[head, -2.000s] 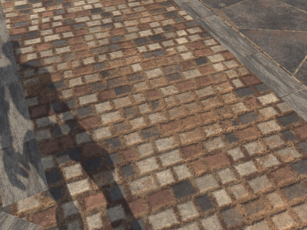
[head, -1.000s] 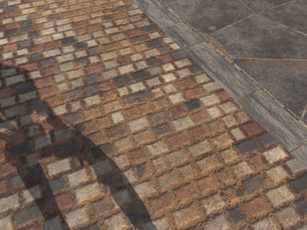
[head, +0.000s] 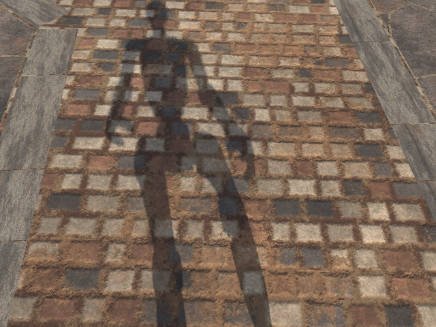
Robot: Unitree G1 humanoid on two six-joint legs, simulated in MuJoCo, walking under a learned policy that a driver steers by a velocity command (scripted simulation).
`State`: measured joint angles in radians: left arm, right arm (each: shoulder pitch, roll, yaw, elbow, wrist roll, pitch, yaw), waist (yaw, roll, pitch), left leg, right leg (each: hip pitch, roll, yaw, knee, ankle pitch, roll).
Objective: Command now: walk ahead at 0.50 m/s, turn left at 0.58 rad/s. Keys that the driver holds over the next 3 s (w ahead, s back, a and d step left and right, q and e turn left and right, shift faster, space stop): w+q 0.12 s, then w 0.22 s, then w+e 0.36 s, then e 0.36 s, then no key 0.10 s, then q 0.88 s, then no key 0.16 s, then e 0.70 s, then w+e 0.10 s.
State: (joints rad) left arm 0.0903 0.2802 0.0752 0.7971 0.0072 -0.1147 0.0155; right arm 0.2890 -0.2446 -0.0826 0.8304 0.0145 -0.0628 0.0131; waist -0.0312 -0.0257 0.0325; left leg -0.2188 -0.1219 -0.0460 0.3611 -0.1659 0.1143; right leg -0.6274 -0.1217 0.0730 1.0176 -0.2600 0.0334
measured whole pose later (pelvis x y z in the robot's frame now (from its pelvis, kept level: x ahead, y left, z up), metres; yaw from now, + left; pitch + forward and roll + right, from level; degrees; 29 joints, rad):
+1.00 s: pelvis +0.49 +0.01 +0.00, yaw -8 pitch +3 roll +1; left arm 0.19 0.32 0.09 0.69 -0.02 0.01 0.01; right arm 0.19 -0.27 -0.07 0.77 -0.01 -0.06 -0.01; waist -0.02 -0.04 0.05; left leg -0.21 0.02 0.13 0.36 -0.19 0.02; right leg -0.64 -0.07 0.01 0.94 -0.25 0.05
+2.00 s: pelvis +0.55 +0.00 +0.00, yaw +9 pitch +2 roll -2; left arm 0.07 0.29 0.09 0.76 -0.01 0.00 0.03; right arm 0.17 -0.31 -0.08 0.72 0.01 0.03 -0.03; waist -0.02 -0.01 0.04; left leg -0.27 -0.07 -0.17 0.48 -0.23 0.05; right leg -0.39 0.03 0.09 0.71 -0.36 0.08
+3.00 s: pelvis +0.55 -0.06 +0.00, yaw -8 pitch +2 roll +2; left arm 0.21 0.30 0.05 0.67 -0.02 0.01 0.02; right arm 0.13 -0.33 -0.09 0.73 0.00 0.01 -0.04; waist 0.01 0.02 0.05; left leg -0.49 0.01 -0.06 0.95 -0.34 -0.07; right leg -0.26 0.06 0.09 0.43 -0.19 -0.08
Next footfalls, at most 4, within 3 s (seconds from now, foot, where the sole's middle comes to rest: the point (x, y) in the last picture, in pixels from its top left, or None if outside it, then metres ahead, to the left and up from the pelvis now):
0.26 right None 0.34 -0.14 -0.78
0.72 left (175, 303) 0.54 0.13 -0.78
1.16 right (262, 276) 0.62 -0.15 -0.78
1.58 left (186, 289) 0.59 0.09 -0.78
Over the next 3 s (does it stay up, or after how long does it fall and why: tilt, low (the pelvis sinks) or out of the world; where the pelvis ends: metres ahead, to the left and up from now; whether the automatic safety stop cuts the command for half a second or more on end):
stays up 0.55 -0.06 0.00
